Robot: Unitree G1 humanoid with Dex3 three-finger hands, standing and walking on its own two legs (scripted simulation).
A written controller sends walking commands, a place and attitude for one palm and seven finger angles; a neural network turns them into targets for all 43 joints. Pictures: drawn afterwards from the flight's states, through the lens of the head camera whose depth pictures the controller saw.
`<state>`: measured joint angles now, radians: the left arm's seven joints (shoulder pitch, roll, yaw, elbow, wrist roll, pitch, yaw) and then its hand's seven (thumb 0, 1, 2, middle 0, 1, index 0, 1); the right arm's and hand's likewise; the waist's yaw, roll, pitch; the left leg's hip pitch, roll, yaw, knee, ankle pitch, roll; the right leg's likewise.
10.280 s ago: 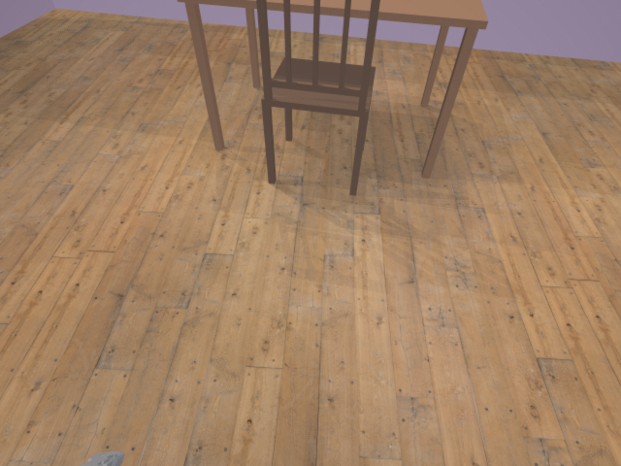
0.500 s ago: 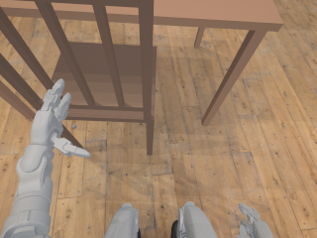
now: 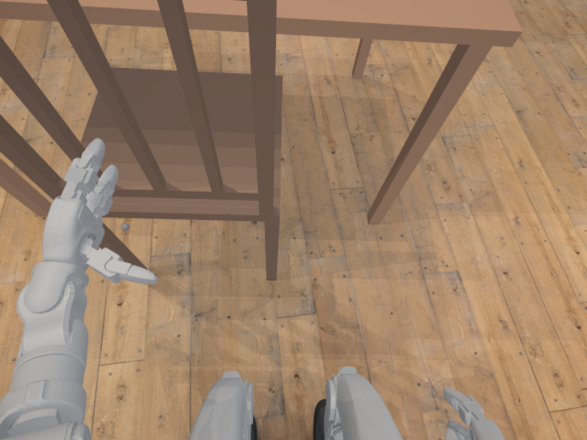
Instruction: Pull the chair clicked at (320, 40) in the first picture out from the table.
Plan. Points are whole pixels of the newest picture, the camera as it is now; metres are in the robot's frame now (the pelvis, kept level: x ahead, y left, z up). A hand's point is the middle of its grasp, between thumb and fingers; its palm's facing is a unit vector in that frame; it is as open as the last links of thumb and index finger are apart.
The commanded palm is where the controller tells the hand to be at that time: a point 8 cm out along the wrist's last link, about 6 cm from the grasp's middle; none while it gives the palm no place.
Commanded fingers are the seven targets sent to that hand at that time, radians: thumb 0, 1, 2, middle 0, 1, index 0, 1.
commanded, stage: aim the fingers beside a spindle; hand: left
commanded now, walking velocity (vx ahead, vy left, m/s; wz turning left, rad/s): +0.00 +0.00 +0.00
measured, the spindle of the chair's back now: (124, 117) +0.53 +0.24 +0.06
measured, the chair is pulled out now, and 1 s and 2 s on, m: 0.00 0.00 0.00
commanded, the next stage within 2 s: push the fingers through the gap in 0.20 s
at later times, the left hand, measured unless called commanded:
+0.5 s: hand (127, 225) +0.38 +0.22 +0.02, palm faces -0.01 -1.00 -0.05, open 16.9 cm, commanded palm +0.37 +0.27 +0.02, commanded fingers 0.00 -0.50 0.30 -0.06 -0.08 -0.06 -0.08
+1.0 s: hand (137, 187) +0.44 +0.22 +0.02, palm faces -0.02 -1.00 -0.05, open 16.9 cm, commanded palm +0.42 +0.26 +0.02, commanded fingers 0.00 -0.50 0.30 -0.06 -0.08 -0.06 -0.08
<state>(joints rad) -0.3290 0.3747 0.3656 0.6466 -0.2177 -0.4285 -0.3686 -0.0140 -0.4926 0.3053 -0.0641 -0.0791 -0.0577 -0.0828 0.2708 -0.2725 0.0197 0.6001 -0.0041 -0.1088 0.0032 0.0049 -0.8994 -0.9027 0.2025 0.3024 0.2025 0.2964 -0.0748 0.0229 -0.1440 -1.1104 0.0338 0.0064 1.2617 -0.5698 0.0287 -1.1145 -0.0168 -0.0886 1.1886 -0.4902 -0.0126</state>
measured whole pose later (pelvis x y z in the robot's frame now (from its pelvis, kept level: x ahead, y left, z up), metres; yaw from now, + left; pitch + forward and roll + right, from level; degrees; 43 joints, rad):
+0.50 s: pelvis +0.00 +0.00 +0.00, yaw +1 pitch +24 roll -3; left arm -0.35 0.35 0.33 0.65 -0.20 -0.43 -0.34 -0.01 -0.49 0.30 -0.06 -0.08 -0.06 -0.08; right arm 0.23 -0.27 0.03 0.60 -0.01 -0.12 0.00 0.00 -0.90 -0.90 0.20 0.30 0.20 0.30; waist -0.06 0.02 -0.15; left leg -1.11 0.02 0.00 1.27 -0.58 0.03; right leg -1.11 -0.03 -0.09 1.20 -0.50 -0.01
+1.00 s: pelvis -0.01 +0.00 -0.01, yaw -1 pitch +26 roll -3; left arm -0.60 0.45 0.41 0.89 -0.16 -0.43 -0.36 -0.01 -0.49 0.31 -0.06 -0.08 -0.06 -0.08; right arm 0.30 -0.29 0.03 0.63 -0.02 -0.07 0.01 0.00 -0.90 -0.90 0.20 0.30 0.20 0.30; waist -0.12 0.03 -0.14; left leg -1.19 0.04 0.00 1.31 -0.57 0.03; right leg -1.19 -0.01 -0.09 1.23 -0.49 -0.01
